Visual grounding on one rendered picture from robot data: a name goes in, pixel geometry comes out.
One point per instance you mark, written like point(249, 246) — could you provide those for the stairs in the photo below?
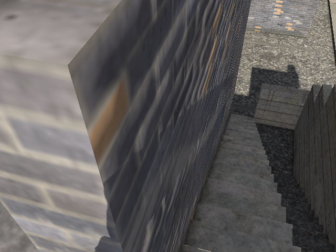
point(239, 208)

